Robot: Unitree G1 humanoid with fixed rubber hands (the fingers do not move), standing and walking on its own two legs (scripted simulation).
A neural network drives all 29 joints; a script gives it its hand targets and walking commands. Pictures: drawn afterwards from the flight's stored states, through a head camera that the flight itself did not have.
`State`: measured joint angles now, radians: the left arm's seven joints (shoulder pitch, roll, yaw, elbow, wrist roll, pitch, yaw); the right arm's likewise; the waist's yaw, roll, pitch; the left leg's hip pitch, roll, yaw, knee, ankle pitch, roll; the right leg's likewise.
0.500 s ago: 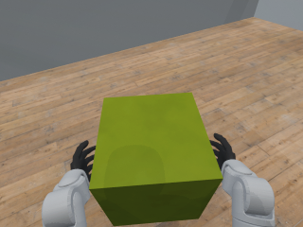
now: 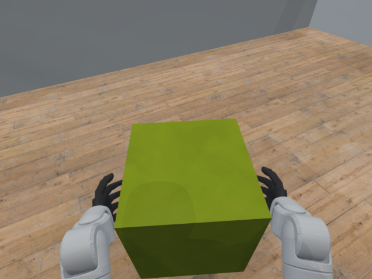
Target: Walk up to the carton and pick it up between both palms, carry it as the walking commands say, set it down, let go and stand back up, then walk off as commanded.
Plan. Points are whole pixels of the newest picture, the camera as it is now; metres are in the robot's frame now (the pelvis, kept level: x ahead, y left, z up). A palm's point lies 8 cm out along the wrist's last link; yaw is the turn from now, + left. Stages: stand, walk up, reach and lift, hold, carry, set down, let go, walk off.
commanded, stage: carry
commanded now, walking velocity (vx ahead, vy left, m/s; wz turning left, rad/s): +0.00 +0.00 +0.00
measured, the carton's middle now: (188, 198) +0.30 +0.00 +0.01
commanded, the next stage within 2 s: none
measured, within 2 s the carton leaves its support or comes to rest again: neither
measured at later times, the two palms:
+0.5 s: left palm (103, 218) +0.25 +0.19 +0.02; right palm (255, 206) +0.26 -0.14 +0.03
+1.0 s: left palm (115, 206) +0.28 +0.17 +0.03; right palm (264, 201) +0.27 -0.17 +0.03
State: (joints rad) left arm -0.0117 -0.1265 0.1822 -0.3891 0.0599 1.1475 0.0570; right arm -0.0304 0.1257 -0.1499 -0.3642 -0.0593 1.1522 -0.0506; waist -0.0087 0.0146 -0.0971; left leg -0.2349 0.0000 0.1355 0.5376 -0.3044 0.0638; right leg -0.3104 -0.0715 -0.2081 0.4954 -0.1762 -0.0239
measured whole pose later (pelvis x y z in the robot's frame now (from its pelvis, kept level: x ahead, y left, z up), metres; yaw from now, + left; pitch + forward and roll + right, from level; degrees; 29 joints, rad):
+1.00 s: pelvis +0.00 +0.00 +0.00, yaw -1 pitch -1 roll +0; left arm -0.14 -0.12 0.22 0.07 0.17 0.74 0.00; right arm -0.15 0.08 -0.18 0.10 -0.15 0.73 0.03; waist -0.01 0.01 -0.04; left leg -0.24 -0.01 0.15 0.57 -0.33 0.07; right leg -0.33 -0.08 -0.18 0.56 -0.21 -0.01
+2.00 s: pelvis +0.01 -0.04 +0.00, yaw -1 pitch +1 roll +0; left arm -0.12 -0.12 0.23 0.06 0.16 0.74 0.00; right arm -0.14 0.08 -0.17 0.09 -0.15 0.75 0.02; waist -0.01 0.03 -0.08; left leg -0.24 0.05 0.13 0.54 -0.31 0.00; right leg -0.33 -0.03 -0.21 0.52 -0.21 -0.08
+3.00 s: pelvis +0.00 -0.05 +0.00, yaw -3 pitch -5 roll +1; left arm -0.11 -0.09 0.19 0.06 0.13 0.71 -0.02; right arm -0.10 0.10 -0.16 0.03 -0.14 0.74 -0.01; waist 0.02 0.06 0.07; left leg -0.09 0.00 0.01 0.46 -0.26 0.00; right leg -0.19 0.03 -0.15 0.43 -0.16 -0.10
